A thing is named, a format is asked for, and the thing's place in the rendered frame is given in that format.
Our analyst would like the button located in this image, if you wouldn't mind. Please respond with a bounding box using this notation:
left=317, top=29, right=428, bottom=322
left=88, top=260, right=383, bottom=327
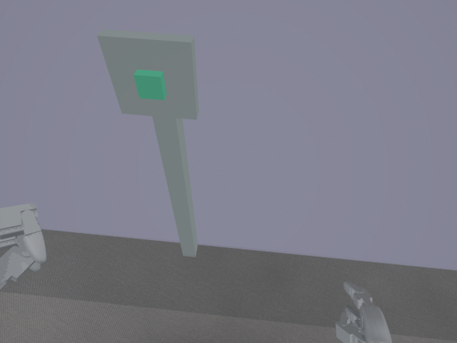
left=134, top=69, right=166, bottom=100

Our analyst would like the left robot hand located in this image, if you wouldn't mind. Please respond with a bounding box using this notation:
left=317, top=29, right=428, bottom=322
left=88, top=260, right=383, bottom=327
left=0, top=203, right=46, bottom=289

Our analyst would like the panel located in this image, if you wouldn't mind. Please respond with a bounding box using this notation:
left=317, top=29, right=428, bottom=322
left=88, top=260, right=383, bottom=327
left=97, top=29, right=199, bottom=257

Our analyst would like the right robot hand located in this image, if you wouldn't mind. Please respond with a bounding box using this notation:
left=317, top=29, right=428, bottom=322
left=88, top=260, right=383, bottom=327
left=336, top=281, right=392, bottom=343

